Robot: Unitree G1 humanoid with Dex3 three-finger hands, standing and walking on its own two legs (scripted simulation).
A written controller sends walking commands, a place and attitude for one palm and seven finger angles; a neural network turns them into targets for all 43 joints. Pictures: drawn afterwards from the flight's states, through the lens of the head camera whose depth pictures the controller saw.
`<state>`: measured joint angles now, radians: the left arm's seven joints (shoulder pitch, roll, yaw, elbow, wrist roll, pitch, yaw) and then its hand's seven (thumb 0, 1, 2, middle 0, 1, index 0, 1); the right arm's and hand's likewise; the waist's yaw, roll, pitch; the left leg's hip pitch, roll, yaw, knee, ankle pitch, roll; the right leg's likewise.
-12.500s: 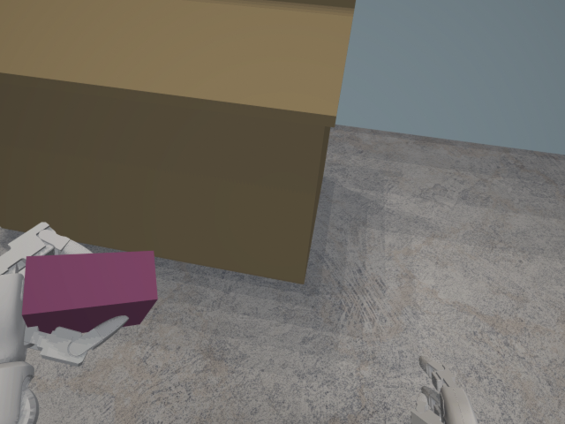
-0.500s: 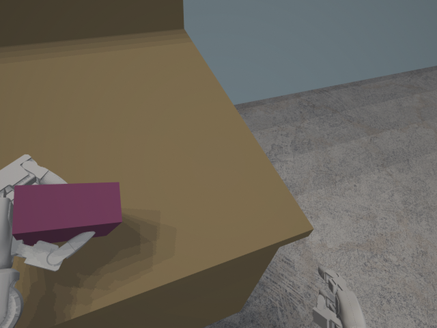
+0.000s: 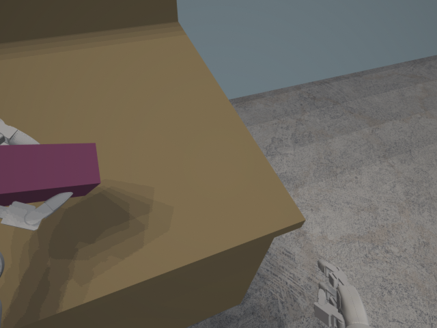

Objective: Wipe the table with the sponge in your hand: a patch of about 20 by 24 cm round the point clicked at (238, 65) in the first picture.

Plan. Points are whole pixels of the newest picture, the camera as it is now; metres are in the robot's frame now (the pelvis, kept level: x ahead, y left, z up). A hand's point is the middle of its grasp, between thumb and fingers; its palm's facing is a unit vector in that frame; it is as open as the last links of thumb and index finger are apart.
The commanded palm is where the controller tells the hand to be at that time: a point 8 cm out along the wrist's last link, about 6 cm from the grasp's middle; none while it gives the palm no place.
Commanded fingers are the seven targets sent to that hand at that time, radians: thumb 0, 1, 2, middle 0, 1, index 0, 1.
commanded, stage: come to a stop and stand still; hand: left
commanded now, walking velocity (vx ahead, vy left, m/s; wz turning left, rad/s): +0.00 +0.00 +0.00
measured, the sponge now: (59, 174) +0.26 +0.25 +0.18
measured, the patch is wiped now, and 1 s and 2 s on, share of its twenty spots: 0.00 0.00 0.00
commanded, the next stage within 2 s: look again from close up in 0.70 s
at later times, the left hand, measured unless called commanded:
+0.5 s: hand (58, 192) +0.25 +0.25 +0.16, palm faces +0.36 -0.86 -0.36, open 9.4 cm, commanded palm +0.18 +0.29 +0.18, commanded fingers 0.00 0.10 1.30 -1.20 -1.60 -1.20 -1.60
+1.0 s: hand (41, 205) +0.23 +0.27 +0.16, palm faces +0.39 -0.86 -0.34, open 9.4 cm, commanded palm +0.17 +0.30 +0.18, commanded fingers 0.00 0.10 1.30 -1.20 -1.60 -1.20 -1.60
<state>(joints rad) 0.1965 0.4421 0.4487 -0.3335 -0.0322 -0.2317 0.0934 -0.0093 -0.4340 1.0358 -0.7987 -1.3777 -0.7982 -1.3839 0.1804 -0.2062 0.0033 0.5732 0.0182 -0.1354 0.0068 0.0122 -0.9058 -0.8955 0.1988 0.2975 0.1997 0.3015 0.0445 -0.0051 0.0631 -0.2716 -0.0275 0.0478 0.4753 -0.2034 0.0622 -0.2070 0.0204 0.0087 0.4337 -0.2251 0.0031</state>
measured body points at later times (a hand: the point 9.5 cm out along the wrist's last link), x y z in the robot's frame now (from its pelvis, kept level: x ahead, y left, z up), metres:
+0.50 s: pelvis +0.02 +0.01 +0.00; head +0.05 +0.04 +0.45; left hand +0.22 +0.30 +0.18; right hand +0.21 -0.21 -0.06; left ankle +0.03 +0.07 -0.74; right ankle +0.00 -0.13 -0.74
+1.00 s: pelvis +0.01 +0.02 +0.00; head +0.03 +0.05 +0.45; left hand +0.20 +0.31 +0.18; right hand +0.19 -0.20 -0.07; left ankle +0.03 +0.07 -0.74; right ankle +0.00 -0.13 -0.74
